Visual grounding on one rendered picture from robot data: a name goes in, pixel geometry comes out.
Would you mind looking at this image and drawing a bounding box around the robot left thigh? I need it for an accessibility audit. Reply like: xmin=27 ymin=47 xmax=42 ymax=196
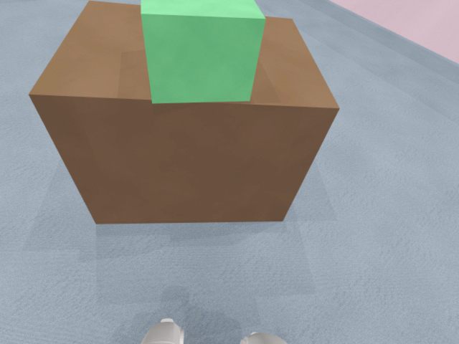
xmin=141 ymin=322 xmax=184 ymax=344

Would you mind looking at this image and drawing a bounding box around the pedestal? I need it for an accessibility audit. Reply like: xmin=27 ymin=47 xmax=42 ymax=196
xmin=29 ymin=1 xmax=340 ymax=224

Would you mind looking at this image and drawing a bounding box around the carton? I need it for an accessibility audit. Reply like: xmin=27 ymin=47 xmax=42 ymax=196
xmin=141 ymin=0 xmax=266 ymax=103

